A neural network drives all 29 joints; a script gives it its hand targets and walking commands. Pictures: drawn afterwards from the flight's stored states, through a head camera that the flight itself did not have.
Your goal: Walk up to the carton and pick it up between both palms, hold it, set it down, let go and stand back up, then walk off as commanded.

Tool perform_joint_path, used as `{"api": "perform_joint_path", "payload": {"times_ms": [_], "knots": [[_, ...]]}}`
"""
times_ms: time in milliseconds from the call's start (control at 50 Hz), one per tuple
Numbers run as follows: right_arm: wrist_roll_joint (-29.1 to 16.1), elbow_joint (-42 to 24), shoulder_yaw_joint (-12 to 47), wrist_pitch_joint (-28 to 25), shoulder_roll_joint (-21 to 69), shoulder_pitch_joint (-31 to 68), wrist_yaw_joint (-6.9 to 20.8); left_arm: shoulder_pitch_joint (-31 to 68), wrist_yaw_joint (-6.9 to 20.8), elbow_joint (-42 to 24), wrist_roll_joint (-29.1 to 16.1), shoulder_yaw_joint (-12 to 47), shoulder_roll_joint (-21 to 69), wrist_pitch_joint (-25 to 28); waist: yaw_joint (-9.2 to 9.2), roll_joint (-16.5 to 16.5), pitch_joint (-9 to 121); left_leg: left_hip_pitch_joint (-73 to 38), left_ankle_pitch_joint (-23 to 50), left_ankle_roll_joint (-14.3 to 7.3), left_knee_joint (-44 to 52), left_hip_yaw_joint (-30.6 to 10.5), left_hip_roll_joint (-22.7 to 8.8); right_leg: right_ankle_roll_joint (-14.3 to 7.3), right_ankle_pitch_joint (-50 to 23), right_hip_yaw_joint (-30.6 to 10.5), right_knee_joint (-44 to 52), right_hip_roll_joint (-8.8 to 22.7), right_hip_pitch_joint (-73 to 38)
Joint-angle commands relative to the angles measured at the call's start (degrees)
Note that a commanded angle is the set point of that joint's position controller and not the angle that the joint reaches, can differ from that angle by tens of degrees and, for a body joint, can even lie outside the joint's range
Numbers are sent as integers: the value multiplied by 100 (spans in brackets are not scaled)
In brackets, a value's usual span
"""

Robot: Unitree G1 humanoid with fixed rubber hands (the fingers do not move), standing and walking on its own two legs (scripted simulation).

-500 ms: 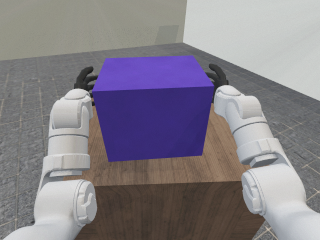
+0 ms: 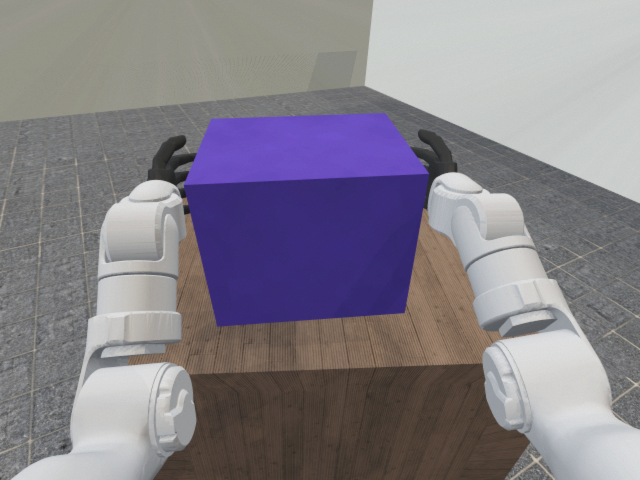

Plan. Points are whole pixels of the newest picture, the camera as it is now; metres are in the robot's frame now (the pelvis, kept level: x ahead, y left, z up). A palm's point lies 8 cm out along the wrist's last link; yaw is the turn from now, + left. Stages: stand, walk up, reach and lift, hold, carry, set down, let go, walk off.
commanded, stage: hold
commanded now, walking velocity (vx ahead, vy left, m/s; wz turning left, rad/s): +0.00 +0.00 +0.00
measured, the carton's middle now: (305, 213) +0.39 +0.00 +0.21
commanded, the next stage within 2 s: none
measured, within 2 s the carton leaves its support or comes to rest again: neither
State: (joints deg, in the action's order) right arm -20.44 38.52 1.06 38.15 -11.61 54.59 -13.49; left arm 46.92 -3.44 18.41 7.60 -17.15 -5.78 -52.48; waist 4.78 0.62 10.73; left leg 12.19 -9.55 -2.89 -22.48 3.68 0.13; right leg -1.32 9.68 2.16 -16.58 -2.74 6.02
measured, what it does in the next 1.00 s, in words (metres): stands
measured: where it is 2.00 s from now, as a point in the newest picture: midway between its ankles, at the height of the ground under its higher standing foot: outside the picture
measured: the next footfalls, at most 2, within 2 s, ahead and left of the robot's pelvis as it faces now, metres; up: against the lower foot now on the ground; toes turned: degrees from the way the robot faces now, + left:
none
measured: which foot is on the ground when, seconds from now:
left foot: down 0.00-1.00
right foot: down 0.00-1.00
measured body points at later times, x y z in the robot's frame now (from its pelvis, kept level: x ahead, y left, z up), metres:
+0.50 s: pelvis +0.00 +0.00 +0.00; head -0.08 +0.01 +0.44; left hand +0.38 +0.16 +0.25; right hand +0.38 -0.17 +0.26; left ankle +0.03 +0.08 -0.75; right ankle -0.01 -0.10 -0.75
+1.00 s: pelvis +0.00 +0.00 +0.00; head -0.08 +0.01 +0.44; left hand +0.39 +0.16 +0.26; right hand +0.38 -0.17 +0.26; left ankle +0.03 +0.08 -0.75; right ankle -0.01 -0.10 -0.75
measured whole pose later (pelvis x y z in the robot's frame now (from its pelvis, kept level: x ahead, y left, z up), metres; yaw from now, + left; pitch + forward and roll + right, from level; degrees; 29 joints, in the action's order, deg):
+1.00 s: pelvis +0.00 +0.00 +0.00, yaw +0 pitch +0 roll -2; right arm -20.1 39.3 1.3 37.9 -11.6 55.2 -13.3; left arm 47.6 -3.5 19.4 7.2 -17.0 -6.4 -51.8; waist 4.8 0.5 11.1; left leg 12.9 -9.2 -2.8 -22.3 3.5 0.1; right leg -1.5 9.4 2.2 -16.6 -2.9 6.8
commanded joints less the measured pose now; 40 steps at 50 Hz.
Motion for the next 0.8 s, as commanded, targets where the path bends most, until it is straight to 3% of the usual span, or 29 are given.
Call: {"api": "perform_joint_path", "payload": {"times_ms": [0,120,160,240,300,320,380,460,660,780], "knots": [[-1161,-2293,1447,-337,3882,5319,936,5614,822,-1565,-1348,2555,3353,676,28,266,2937,-1727,1524,404,102,-669,-40,303,-1747,-395,70,-98,-64],[-1105,-2282,1403,-323,3883,5374,928,5572,836,-1380,-1313,2496,3343,664,20,213,2770,-1632,1334,379,150,-659,-44,312,-1609,-398,97,-84,-14],[-1111,-2189,1357,-327,3817,5321,946,5597,824,-1444,-1329,2554,3396,668,53,327,2842,-1711,1385,425,145,-681,-70,279,-1503,-388,110,-98,53],[-1160,-2463,1439,-355,3821,5423,927,5509,819,-1490,-1383,2601,3403,667,56,272,3047,-1813,1619,417,65,-677,-55,301,-1787,-395,85,-107,-60],[-1103,-2167,1375,-307,3785,5210,935,5480,828,-1459,-1295,2507,3350,652,64,270,2759,-1711,1432,411,140,-670,-57,293,-1617,-389,114,-89,-4],[-1068,-2101,1370,-309,3864,5297,930,5495,863,-1274,-1232,2381,3272,649,-8,186,2629,-1585,1251,337,180,-646,-33,310,-1497,-399,143,-59,-31],[-1027,-2020,1270,-345,3816,5388,965,5669,853,-1303,-1300,2490,3385,688,70,278,2711,-1568,1128,392,222,-670,-79,279,-1297,-390,134,-67,67],[-1139,-2466,1461,-398,3892,5594,928,5626,817,-1403,-1421,2590,3436,719,56,230,3096,-1692,1512,380,104,-663,-37,310,-1815,-406,73,-83,-141],[-1070,-2085,1333,-366,3791,5422,957,5602,836,-1287,-1298,2510,3402,691,56,313,2778,-1679,1267,400,175,-671,-72,274,-1351,-389,151,-80,88],[-1095,-2103,1363,-373,3848,5467,956,5682,806,-1299,-1352,2503,3388,727,44,276,2888,-1649,1308,393,156,-667,-55,292,-1472,-392,121,-86,33]]}}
